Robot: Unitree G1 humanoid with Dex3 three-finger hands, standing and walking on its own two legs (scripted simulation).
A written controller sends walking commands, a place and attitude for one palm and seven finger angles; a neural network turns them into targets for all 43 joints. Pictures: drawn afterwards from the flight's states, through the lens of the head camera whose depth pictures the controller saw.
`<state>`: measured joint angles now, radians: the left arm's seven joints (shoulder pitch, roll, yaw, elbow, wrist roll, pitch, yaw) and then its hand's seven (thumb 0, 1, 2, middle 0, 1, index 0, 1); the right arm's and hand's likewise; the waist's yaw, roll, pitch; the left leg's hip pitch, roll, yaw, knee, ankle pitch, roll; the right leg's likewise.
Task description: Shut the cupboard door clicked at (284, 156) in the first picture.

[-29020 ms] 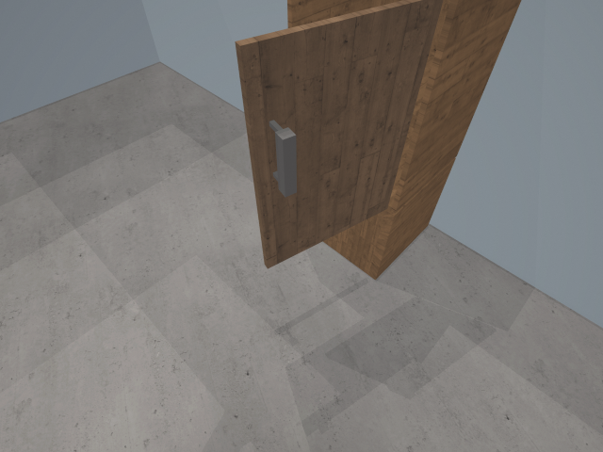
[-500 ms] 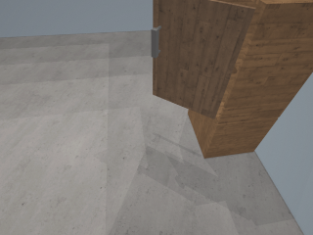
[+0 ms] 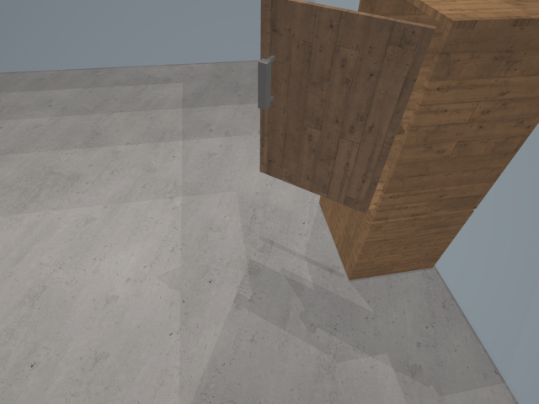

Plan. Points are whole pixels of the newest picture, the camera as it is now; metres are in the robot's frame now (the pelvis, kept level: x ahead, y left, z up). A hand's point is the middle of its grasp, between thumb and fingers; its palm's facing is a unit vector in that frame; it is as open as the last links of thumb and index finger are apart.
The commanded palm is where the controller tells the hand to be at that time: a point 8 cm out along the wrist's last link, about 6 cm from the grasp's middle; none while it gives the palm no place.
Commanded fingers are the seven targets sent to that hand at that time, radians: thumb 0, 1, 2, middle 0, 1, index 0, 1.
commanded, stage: look to check the result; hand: left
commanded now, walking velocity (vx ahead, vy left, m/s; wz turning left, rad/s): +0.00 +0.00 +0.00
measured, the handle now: (268, 82) +0.94 +0.05 +0.03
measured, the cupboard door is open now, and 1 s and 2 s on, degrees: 51 51 51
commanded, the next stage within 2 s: walk to a spot facing it in 0.60 s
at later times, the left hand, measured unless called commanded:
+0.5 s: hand out of the picture +0.07 +0.23 -0.16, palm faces +0.00 -0.95 -0.32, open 7.4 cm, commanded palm none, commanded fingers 0.00 0.90 0.90 -0.20 -0.30 -0.20 -0.30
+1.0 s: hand out of the picture +0.09 +0.20 -0.17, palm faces +0.11 -0.96 -0.27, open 7.4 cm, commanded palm none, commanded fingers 0.00 0.90 0.90 -0.20 -0.30 -0.20 -0.30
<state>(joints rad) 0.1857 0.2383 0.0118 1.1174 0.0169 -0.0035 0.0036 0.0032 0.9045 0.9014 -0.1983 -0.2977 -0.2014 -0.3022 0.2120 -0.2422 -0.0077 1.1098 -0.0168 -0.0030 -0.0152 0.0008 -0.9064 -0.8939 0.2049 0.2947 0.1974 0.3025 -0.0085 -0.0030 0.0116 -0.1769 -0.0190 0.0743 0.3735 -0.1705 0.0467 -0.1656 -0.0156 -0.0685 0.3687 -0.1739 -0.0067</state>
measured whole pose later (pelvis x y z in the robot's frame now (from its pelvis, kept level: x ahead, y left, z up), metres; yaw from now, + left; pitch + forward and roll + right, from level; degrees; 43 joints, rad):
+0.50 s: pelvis +0.02 -0.01 +0.00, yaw +1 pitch -1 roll +0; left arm 0.15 0.31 0.01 1.15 0.01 -0.01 0.00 0.00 0.90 0.90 -0.20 -0.30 -0.20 -0.30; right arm 0.14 -0.31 0.00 1.13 -0.01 0.00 -0.01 0.00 -0.91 -0.89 0.21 0.29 0.20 0.30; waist 0.00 0.01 0.03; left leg -0.12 -0.02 0.06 0.31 -0.17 0.03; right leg -0.11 -0.01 -0.08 0.31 -0.18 -0.01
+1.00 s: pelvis +0.04 -0.02 -0.01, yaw +7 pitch -1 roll +0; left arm 0.13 0.24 0.03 1.04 0.02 0.02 0.03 0.00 0.90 0.90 -0.20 -0.30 -0.20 -0.30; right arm 0.18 -0.24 -0.02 1.07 -0.02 0.06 -0.01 0.00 -0.91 -0.89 0.20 0.29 0.20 0.30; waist -0.02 0.00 0.07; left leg -0.32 0.00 0.03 0.76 -0.40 -0.02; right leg -0.14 -0.03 -0.19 0.47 -0.30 -0.04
